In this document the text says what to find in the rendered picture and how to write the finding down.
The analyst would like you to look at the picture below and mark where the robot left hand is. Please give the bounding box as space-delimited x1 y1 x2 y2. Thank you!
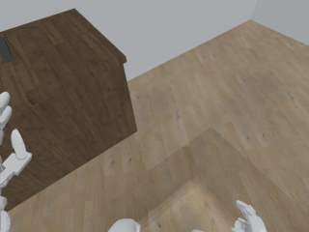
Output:
0 91 32 196

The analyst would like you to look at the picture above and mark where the robot left thigh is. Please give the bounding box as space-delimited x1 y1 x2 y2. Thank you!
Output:
108 218 141 232

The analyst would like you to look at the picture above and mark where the counter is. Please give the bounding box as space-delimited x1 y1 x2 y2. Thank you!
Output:
0 9 138 212

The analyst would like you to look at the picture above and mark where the robot left forearm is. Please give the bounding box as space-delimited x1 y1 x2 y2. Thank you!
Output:
0 196 13 232

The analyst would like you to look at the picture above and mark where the robot right hand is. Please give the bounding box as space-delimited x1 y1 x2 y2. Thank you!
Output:
231 200 267 232

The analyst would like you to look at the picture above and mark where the tap lever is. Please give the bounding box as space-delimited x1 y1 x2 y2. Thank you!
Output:
0 37 14 64

